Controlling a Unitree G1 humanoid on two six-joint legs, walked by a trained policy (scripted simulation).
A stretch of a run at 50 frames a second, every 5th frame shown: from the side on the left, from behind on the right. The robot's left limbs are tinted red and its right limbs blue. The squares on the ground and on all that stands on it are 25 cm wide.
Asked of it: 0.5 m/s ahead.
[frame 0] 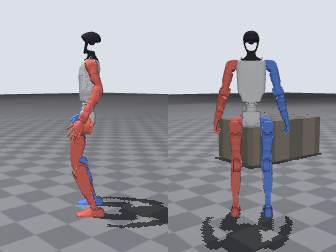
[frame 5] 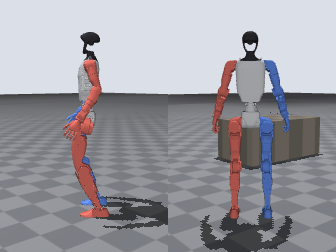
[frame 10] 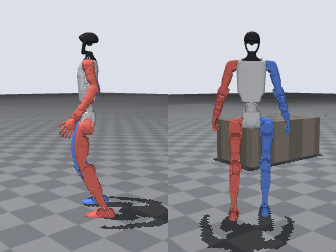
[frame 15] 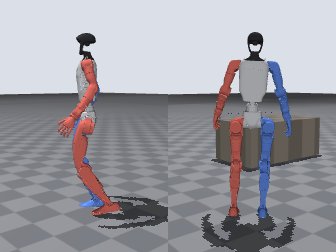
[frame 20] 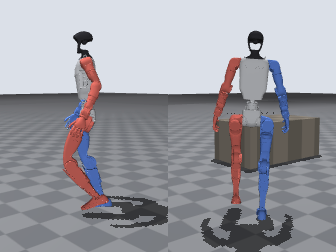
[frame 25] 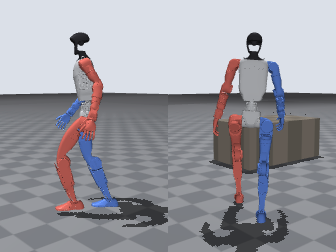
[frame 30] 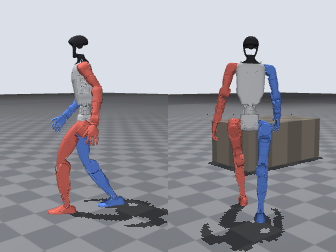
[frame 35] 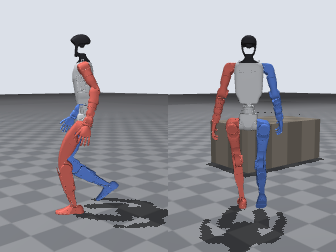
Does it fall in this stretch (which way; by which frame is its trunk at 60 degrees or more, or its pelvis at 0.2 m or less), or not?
no
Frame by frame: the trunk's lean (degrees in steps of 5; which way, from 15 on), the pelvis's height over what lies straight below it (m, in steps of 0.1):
0: 5, 0.8
5: 5, 0.8
10: 0, 0.8
15: 5, 0.8
20: 5, 0.8
25: 5, 0.8
30: 5, 0.7
35: 5, 0.7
